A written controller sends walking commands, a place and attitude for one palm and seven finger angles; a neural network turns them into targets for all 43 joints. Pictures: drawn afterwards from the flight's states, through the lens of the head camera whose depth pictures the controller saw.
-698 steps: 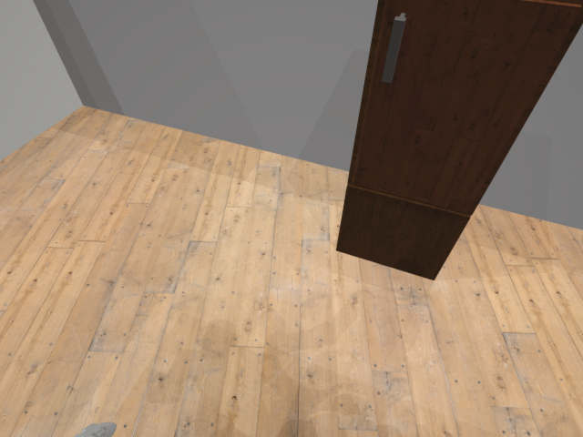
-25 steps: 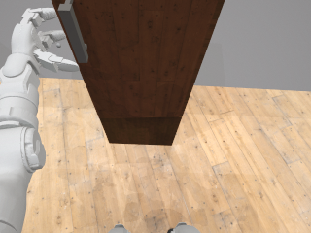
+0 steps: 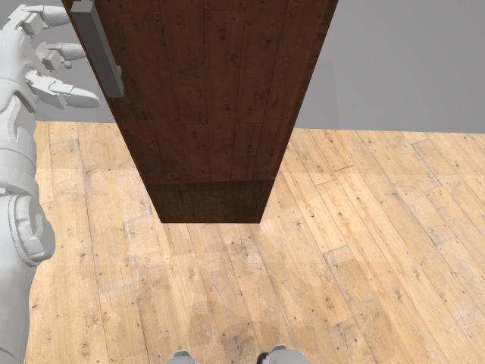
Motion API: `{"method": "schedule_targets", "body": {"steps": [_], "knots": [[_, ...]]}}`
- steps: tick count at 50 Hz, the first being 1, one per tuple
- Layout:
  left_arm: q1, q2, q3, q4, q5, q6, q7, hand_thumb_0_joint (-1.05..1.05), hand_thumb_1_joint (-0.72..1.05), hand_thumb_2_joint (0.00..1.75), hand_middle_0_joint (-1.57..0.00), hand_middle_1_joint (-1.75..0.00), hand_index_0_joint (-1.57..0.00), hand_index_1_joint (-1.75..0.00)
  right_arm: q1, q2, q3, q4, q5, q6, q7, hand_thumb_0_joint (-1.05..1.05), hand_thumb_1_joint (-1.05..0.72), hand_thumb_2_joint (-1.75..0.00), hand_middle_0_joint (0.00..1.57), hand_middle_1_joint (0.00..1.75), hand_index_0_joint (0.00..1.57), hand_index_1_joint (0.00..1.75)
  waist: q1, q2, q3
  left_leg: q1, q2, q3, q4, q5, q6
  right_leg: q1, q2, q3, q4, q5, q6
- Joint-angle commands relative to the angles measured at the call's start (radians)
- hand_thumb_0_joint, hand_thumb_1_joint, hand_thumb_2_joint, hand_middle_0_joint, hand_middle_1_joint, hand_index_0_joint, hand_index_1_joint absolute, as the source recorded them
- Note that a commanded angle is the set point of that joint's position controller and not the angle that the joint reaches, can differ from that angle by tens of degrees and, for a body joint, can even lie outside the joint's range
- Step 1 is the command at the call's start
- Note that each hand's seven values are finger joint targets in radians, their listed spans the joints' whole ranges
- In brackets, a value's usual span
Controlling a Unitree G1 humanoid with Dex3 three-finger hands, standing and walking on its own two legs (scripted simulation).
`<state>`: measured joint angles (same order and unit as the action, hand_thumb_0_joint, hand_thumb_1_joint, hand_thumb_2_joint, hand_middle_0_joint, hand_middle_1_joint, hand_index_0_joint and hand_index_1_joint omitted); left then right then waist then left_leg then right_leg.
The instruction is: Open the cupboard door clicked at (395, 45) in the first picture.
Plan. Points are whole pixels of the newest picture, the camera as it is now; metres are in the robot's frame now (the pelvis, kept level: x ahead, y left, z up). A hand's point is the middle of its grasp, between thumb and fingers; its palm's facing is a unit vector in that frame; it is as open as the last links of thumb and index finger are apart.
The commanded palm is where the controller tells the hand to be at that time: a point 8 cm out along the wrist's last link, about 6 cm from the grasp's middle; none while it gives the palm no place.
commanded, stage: move the hooked fingers beside the handle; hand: left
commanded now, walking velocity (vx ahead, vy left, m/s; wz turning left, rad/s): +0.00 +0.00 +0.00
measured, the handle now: (103, 46) +0.57 +0.17 +0.16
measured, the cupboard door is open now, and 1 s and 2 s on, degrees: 4 4 4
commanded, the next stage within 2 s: slide the fingers in behind the handle in 1.58 s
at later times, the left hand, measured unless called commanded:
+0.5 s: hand (63, 62) +0.53 +0.22 +0.16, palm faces -0.04 -1.00 +0.00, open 14.2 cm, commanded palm +0.52 +0.26 +0.15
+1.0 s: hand (52, 56) +0.54 +0.23 +0.16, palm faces -0.05 -1.00 +0.00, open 14.0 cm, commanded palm +0.52 +0.28 +0.15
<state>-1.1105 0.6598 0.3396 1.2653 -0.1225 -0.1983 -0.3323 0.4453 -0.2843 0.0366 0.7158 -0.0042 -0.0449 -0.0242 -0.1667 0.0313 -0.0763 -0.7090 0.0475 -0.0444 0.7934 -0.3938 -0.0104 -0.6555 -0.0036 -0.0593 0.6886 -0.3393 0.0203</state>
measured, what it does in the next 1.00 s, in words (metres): stands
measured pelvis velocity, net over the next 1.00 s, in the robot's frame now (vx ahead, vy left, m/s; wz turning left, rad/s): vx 0.00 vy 0.00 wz -0.04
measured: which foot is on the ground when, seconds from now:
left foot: down 0.00-1.00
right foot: down 0.00-1.00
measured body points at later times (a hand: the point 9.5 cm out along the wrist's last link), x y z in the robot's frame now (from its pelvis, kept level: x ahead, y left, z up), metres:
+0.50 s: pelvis +0.00 +0.00 +0.00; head +0.11 +0.01 +0.44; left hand +0.52 +0.27 +0.16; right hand -0.03 -0.27 -0.11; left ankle -0.02 +0.12 -0.71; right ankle -0.02 -0.14 -0.71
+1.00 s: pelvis +0.00 +0.00 +0.00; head +0.12 +0.01 +0.43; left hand +0.53 +0.29 +0.16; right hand -0.05 -0.27 -0.10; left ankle -0.02 +0.12 -0.71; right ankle -0.02 -0.14 -0.71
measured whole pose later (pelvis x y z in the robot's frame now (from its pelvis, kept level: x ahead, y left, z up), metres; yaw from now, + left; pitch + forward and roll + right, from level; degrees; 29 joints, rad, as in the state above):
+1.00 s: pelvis +0.00 +0.00 +0.00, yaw -2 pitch +19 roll -3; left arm -1.12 0.82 0.48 1.30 -0.07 -0.18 -0.47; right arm 0.47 -0.30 0.05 0.63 0.01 0.05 -0.05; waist -0.21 0.03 -0.08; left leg -0.75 0.07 -0.02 0.80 -0.40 -0.01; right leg -0.71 0.02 -0.03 0.69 -0.32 0.02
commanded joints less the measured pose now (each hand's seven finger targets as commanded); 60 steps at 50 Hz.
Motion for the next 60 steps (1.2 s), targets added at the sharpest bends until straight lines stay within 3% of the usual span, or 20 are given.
{"method": "schedule_targets", "body": {"steps": [1,4,6,8,11,13,16,23,25,28,31,37,41,43,46,49,52,57,59,60], "knots": [[-0.559,0.125,-0.004,-0.27,-0.005,-0.088,-0.053,0.0,-0.5,0.3,-0.3,-1.2,-0.3,-1.2,0.174,-0.184,-0.066,-0.042,-0.001,-0.004,-0.016,0.0,-0.9,-0.9,0.2,0.3,0.2,0.3,-0.066,0.2,-0.471,0.456,-0.013,-0.022,-0.042,0.527,0.019,0.054,0.058,-0.004,-0.033,0.381,-0.034],[-0.55,0.155,0.021,-0.26,-0.004,-0.089,-0.051,0.0,-0.5,0.3,-0.3,-1.2,-0.3,-1.2,0.178,-0.186,-0.066,-0.042,-0.003,0.003,-0.016,0.0,-0.9,-0.9,0.2,0.3,0.2,0.3,-0.064,0.182,-0.475,0.456,-0.011,-0.024,-0.039,0.538,0.02,0.058,0.061,-0.003,-0.033,0.387,-0.033],[-0.552,0.191,0.037,-0.228,0.0,-0.081,-0.053,0.0,-0.5,0.3,-0.3,-1.2,-0.3,-1.2,0.176,-0.191,-0.062,-0.045,-0.001,0.009,-0.019,0.0,-0.9,-0.9,0.2,0.3,0.2,0.3,-0.072,0.144,-0.429,0.39,-0.015,-0.015,-0.047,0.477,0.026,0.081,0.059,0.0,-0.037,0.385,-0.03],[-0.553,0.208,0.047,-0.257,0.005,-0.089,-0.056,0.0,-0.5,0.3,-0.3,-1.2,-0.3,-1.2,0.178,-0.188,-0.062,-0.054,0.0,0.011,-0.02,0.0,-0.9,-0.9,0.2,0.3,0.2,0.3,-0.064,0.188,-0.474,0.418,-0.017,-0.012,-0.043,0.51,0.026,0.091,0.058,0.005,-0.031,0.407,-0.032],[-0.53,0.26,0.079,-0.234,0.008,-0.087,-0.064,0.0,-0.5,0.3,-0.3,-1.2,-0.3,-1.2,0.178,-0.192,-0.062,-0.058,0.002,0.02,-0.023,0.0,-0.9,-0.9,0.2,0.3,0.2,0.3,-0.063,0.148,-0.447,0.385,-0.014,-0.008,-0.041,0.495,0.029,0.103,0.058,0.007,-0.034,0.412,-0.029],[-0.522,0.268,0.085,-0.269,0.008,-0.097,-0.071,0.0,-0.5,0.3,-0.3,-1.2,-0.3,-1.2,0.175,-0.189,-0.061,-0.069,0.001,0.025,-0.023,0.0,-0.9,-0.9,0.2,0.3,0.2,0.3,-0.047,0.21,-0.493,0.418,-0.015,-0.008,-0.04,0.547,0.023,0.111,0.057,0.007,-0.025,0.434,-0.032],[-0.501,0.3,0.106,-0.242,0.007,-0.09,-0.077,0.0,-0.5,0.3,-0.3,-1.2,-0.3,-1.2,0.175,-0.194,-0.062,-0.075,0.004,0.033,-0.025,0.0,-0.9,-0.9,0.2,0.3,0.2,0.3,-0.052,0.16,-0.462,0.387,-0.013,-0.004,-0.041,0.512,0.028,0.118,0.059,0.007,-0.031,0.427,-0.029],[-0.468,0.323,0.123,-0.268,0.007,-0.096,-0.089,0.0,-0.5,0.3,-0.3,-1.2,-0.3,-1.2,0.168,-0.193,-0.062,-0.092,0.006,0.05,-0.026,0.0,-0.9,-0.9,0.2,0.3,0.2,0.3,-0.04,0.178,-0.49,0.4,-0.013,-0.001,-0.04,0.546,0.028,0.136,0.06,0.009,-0.027,0.452,-0.028],[-0.471,0.32,0.109,-0.222,0.009,-0.082,-0.093,0.0,-0.5,0.3,-0.3,-1.2,-0.3,-1.2,0.165,-0.195,-0.059,-0.092,0.01,0.055,-0.027,0.0,-0.9,-0.9,0.2,0.3,0.2,0.3,-0.053,0.156,-0.426,0.355,-0.015,0.003,-0.048,0.484,0.031,0.12,0.059,0.01,-0.036,0.42,-0.025],[-0.464,0.384,0.149,-0.201,0.02,-0.074,-0.095,0.0,-0.5,0.3,-0.3,-1.2,-0.3,-1.2,0.167,-0.201,-0.057,-0.098,0.01,0.061,-0.033,0.0,-0.9,-0.9,0.2,0.3,0.2,0.3,-0.047,0.153,-0.434,0.329,-0.018,0.01,-0.046,0.457,0.036,0.134,0.055,0.017,-0.036,0.417,-0.024],[-0.453,0.383,0.134,-0.169,0.033,-0.064,-0.098,0.0,-0.5,0.3,-0.3,-1.2,-0.3,-1.2,0.173,-0.201,-0.055,-0.107,0.01,0.065,-0.035,0.0,-0.9,-0.9,0.2,0.3,0.2,0.3,-0.052,0.135,-0.418,0.304,-0.018,0.01,-0.048,0.44,0.037,0.132,0.054,0.017,-0.035,0.408,-0.022],[-0.469,0.466,0.172,-0.151,0.044,-0.062,-0.114,0.0,-0.5,0.3,-0.3,-1.2,-0.3,-1.2,0.184,-0.208,-0.048,-0.119,0.011,0.074,-0.044,0.0,-0.9,-0.9,0.2,0.3,0.2,0.3,-0.05,0.145,-0.439,0.279,-0.021,0.015,-0.04,0.426,0.042,0.148,0.053,0.025,-0.028,0.411,-0.022],[-0.46,0.483,0.175,-0.145,0.046,-0.056,-0.132,0.0,-0.5,0.3,-0.3,-1.2,-0.3,-1.2,0.189,-0.209,-0.048,-0.126,0.013,0.081,-0.044,0.0,-0.9,-0.9,0.2,0.3,0.2,0.3,-0.051,0.135,-0.45,0.267,-0.02,0.018,-0.034,0.422,0.042,0.152,0.054,0.027,-0.029,0.416,-0.017],[-0.469,0.472,0.169,-0.17,0.041,-0.061,-0.141,0.0,-0.5,0.3,-0.3,-1.2,-0.3,-1.2,0.191,-0.208,-0.049,-0.127,0.01,0.083,-0.044,0.0,-0.9,-0.9,0.2,0.3,0.2,0.3,-0.051,0.178,-0.478,0.303,-0.017,0.016,-0.032,0.456,0.038,0.139,0.055,0.023,-0.023,0.426,-0.02],[-0.466,0.446,0.156,-0.162,0.033,-0.051,-0.146,0.0,-0.5,0.3,-0.3,-1.2,-0.3,-1.2,0.195,-0.209,-0.052,-0.122,0.01,0.088,-0.044,0.0,-0.9,-0.9,0.2,0.3,0.2,0.3,-0.059,0.153,-0.447,0.3,-0.014,0.015,-0.031,0.443,0.039,0.117,0.058,0.019,-0.032,0.407,-0.017],[-0.444,0.449,0.179,-0.211,0.024,-0.058,-0.143,0.0,-0.5,0.3,-0.3,-1.2,-0.3,-1.2,0.202,-0.207,-0.057,-0.122,0.007,0.089,-0.039,0.0,-0.9,-0.9,0.2,0.3,0.2,0.3,-0.039,0.195,-0.504,0.37,-0.009,0.004,-0.028,0.526,0.031,0.115,0.061,0.011,-0.024,0.433,-0.024],[-0.434,0.382,0.139,-0.23,0.02,-0.053,-0.139,0.0,-0.5,0.3,-0.3,-1.2,-0.3,-1.2,0.197,-0.201,-0.058,-0.12,0.005,0.093,-0.034,0.0,-0.9,-0.9,0.2,0.3,0.2,0.3,-0.044,0.21,-0.471,0.385,-0.008,0.001,-0.031,0.548,0.028,0.086,0.064,0.002,-0.027,0.42,-0.028],[-0.429,0.404,0.161,-0.206,0.023,-0.04,-0.11,0.0,-0.5,0.3,-0.3,-1.2,-0.3,-1.2,0.188,-0.204,-0.056,-0.122,0.006,0.093,-0.031,0.0,-0.9,-0.9,0.2,0.3,0.2,0.3,-0.042,0.171,-0.409,0.326,-0.012,0.008,-0.043,0.473,0.035,0.097,0.062,0.005,-0.035,0.395,-0.027],[-0.429,0.462,0.196,-0.215,0.036,-0.048,-0.1,0.0,-0.5,0.3,-0.3,-1.2,-0.3,-1.2,0.186,-0.206,-0.056,-0.128,0.007,0.093,-0.032,0.0,-0.9,-0.9,0.2,0.3,0.2,0.3,-0.032,0.17,-0.443,0.321,-0.014,0.008,-0.04,0.475,0.034,0.124,0.058,0.012,-0.029,0.409,-0.025],[-0.425,0.448,0.182,-0.21,0.04,-0.049,-0.099,0.0,-0.5,0.3,-0.3,-1.2,-0.3,-1.2,0.183,-0.203,-0.054,-0.13,0.007,0.093,-0.031,0.0,-0.9,-0.9,0.2,0.3,0.2,0.3,-0.035,0.165,-0.442,0.313,-0.015,0.01,-0.041,0.473,0.034,0.129,0.059,0.012,-0.027,0.412,-0.024]]}}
